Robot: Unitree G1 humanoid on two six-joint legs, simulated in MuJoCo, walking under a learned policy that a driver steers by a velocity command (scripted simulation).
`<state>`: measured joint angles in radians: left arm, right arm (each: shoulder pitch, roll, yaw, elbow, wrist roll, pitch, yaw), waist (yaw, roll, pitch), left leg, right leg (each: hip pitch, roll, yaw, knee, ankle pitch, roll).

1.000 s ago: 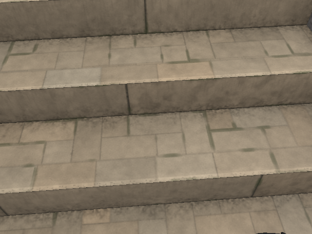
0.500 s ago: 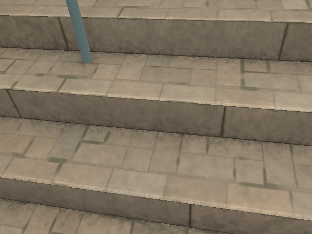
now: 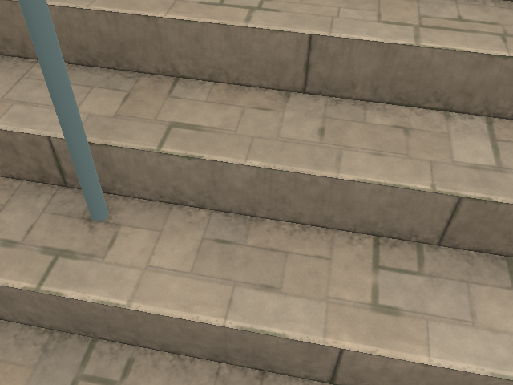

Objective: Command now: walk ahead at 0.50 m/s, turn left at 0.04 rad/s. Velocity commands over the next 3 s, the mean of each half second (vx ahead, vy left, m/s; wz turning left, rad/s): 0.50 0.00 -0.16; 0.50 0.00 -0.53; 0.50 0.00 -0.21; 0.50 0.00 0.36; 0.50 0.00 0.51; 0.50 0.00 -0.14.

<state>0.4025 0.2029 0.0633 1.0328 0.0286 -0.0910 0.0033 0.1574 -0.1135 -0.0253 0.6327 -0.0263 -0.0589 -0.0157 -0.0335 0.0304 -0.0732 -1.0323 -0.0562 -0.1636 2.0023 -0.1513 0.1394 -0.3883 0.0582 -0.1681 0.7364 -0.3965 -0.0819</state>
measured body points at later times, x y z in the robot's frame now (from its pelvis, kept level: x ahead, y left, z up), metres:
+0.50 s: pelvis +0.31 +0.06 +0.17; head +0.31 +0.06 +0.62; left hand +0.51 +0.27 +0.08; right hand +0.34 -0.21 +0.03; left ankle +0.34 +0.14 -0.54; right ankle +0.29 -0.07 -0.30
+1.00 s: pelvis +0.59 -0.05 +0.32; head +0.58 -0.05 +0.77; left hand +0.75 +0.16 +0.19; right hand +0.71 -0.33 +0.27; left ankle +0.62 +0.09 -0.13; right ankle +0.60 -0.09 -0.37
